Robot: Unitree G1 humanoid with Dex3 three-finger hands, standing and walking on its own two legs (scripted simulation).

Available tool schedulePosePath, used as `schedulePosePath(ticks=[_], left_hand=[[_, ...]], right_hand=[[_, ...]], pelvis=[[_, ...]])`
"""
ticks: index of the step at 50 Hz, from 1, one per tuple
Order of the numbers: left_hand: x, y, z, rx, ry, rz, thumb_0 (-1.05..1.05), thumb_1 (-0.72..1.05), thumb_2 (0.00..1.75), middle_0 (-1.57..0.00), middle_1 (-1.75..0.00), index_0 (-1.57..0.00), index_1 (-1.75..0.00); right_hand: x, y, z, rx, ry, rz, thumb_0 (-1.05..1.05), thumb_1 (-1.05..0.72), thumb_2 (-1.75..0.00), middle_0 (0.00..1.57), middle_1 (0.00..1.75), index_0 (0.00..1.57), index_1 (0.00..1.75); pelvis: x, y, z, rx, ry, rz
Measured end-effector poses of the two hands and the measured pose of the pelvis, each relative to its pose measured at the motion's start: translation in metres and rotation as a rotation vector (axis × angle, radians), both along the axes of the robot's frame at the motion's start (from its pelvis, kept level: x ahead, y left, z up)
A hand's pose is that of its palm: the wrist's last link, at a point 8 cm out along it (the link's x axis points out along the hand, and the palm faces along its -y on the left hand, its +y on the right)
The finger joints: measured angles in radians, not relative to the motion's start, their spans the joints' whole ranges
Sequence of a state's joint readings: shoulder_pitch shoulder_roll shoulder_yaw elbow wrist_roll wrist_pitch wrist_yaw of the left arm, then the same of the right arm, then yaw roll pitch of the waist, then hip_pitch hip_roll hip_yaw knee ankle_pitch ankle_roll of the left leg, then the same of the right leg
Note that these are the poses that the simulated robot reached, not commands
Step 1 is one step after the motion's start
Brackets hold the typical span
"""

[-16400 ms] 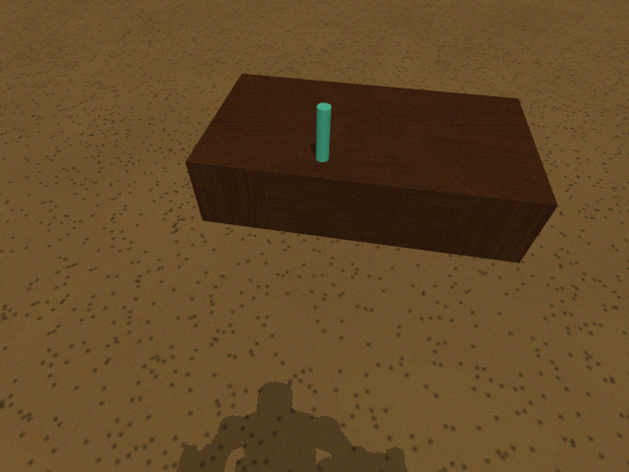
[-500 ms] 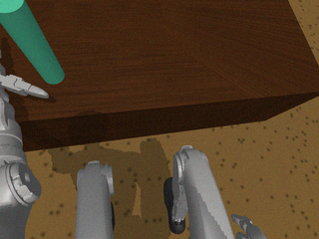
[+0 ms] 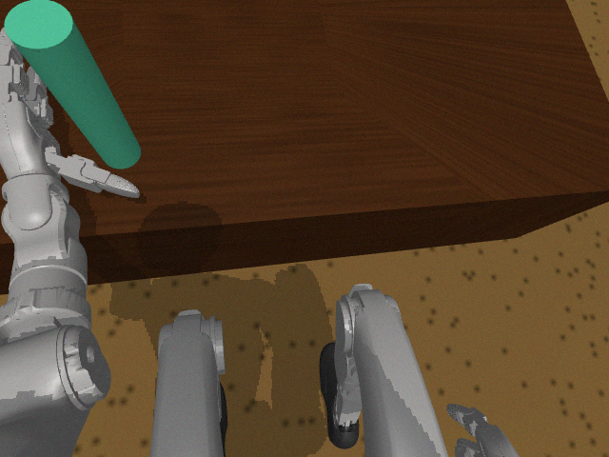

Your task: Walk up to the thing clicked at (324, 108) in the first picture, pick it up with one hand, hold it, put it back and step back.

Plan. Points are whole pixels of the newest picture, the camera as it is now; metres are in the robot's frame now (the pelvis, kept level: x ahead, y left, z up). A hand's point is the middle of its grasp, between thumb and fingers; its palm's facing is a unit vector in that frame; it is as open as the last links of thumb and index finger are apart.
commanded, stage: close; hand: left
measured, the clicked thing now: (90, 104) +0.54 +0.21 +0.00
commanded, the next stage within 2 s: settle in 0.92 s
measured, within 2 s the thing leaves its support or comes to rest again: leaves its support in 1.34 s
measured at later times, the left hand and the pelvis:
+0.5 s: hand (91, 126) +0.53 +0.21 -0.01, palm faces +0.20 -0.98 -0.02, open 13.7 cm; pelvis -0.01 +0.00 -0.01, yaw +0 degrees
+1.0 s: hand (99, 121) +0.54 +0.21 -0.02, palm faces +0.20 -0.98 -0.02, open 7.5 cm; pelvis -0.01 +0.00 -0.03, yaw +0 degrees
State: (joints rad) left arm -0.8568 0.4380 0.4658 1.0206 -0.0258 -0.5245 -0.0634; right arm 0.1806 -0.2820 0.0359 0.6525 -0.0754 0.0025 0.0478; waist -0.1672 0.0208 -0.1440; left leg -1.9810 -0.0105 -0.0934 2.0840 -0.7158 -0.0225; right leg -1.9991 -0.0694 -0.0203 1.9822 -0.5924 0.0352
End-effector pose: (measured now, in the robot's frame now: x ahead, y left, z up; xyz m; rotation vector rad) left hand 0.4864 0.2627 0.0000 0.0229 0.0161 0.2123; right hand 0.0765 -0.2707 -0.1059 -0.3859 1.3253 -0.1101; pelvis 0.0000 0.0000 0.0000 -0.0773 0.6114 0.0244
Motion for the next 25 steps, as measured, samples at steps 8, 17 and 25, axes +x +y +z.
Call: schedulePosePath(ticks=[8,17,25], left_hand=[[-0.001,0.002,-0.005,-0.006,-0.003,0.006,-0.01,-0.58,0.07,-0.23,-0.18,-0.25,-0.16],[0.002,0.001,-0.009,0.006,-0.007,-0.017,-0.01,-0.49,0.17,-0.36,-0.30,-0.38,-0.28],[0.009,-0.003,-0.011,-0.005,-0.003,-0.009,-0.01,-0.35,0.29,-0.50,-0.43,-0.52,-0.42]], right_hand=[[0.000,0.002,-0.006,0.017,0.004,0.001,0.00,-0.93,-0.90,0.21,0.30,0.21,0.30],[-0.009,-0.003,-0.009,-0.001,0.029,0.005,0.00,-0.93,-0.90,0.21,0.30,0.21,0.30],[-0.020,-0.003,-0.012,-0.003,0.048,-0.013,0.00,-0.93,-0.90,0.21,0.30,0.20,0.30]], pelvis=[[-0.001,-0.002,-0.004,0.009,-0.002,-0.005],[-0.004,-0.003,-0.010,0.008,-0.004,-0.002],[-0.005,-0.003,-0.014,0.006,-0.005,-0.004]])
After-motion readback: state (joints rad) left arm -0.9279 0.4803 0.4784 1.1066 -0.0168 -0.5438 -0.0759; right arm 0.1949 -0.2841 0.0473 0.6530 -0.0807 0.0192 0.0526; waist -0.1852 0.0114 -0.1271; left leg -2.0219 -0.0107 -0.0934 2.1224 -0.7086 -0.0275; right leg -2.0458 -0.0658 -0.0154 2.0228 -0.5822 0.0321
